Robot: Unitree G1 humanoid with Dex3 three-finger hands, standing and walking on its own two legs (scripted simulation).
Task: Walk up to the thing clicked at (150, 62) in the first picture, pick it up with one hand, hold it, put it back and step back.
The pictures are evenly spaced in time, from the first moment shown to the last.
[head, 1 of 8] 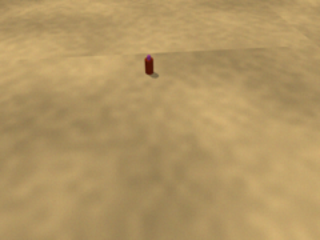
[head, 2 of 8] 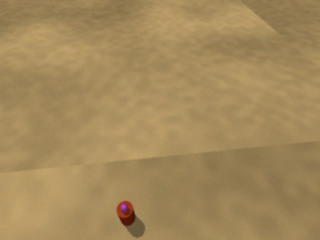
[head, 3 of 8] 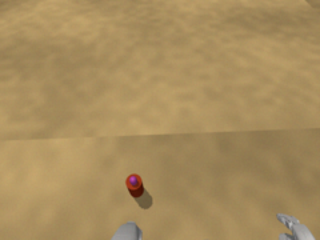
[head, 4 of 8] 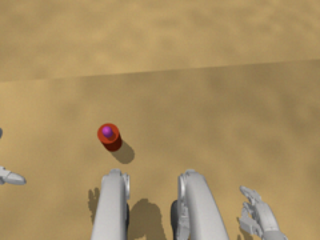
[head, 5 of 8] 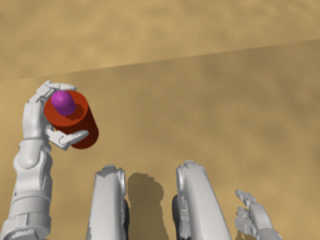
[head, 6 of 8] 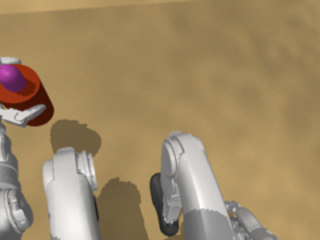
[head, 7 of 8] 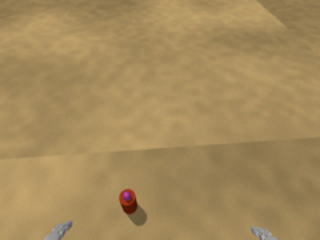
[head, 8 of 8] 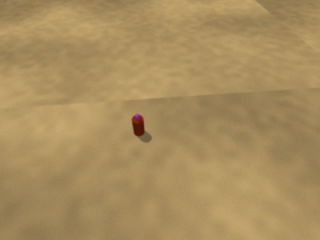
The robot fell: no
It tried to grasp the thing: yes
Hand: left
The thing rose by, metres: 0.66
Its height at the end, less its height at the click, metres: +0.00
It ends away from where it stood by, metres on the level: 0.01
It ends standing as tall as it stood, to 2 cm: yes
